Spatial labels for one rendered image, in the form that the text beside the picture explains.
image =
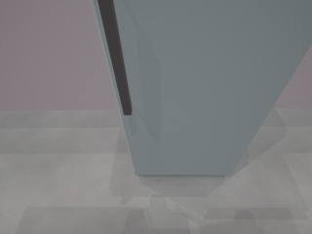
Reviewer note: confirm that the handle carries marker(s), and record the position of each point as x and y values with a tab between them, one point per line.
110	25

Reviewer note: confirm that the fridge door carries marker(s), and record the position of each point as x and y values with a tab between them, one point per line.
203	75

